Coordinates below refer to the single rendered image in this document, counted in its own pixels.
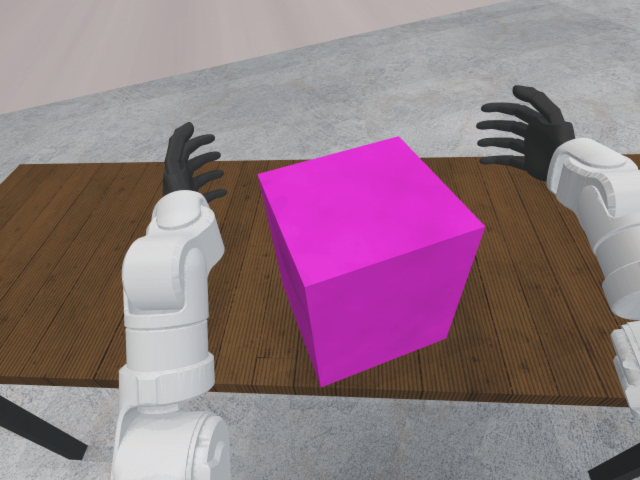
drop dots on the table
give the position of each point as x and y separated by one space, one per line
533 324

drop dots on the robot left hand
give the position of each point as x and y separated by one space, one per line
179 170

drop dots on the right robot forearm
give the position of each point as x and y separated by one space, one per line
602 187

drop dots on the right robot upper arm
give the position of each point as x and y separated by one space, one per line
626 342

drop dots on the left robot upper arm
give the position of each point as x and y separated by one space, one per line
174 446

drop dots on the left robot forearm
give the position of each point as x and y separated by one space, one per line
165 290

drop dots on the robot right hand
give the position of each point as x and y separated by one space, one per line
545 132

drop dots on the carton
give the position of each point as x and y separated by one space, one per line
374 251

